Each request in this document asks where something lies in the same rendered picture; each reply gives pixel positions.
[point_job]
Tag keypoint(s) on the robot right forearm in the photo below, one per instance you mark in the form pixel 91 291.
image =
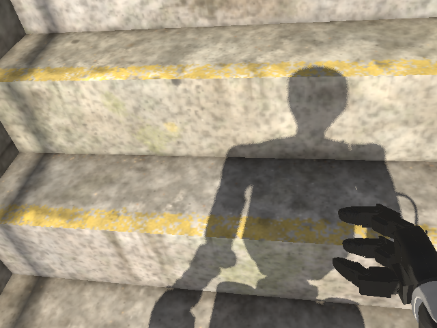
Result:
pixel 424 304

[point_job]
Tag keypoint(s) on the robot right hand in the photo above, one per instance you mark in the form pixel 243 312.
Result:
pixel 409 261

